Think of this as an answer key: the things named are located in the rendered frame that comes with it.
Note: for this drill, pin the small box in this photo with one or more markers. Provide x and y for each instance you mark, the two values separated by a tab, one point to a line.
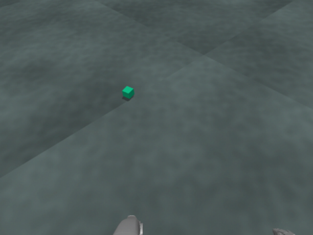
128	92

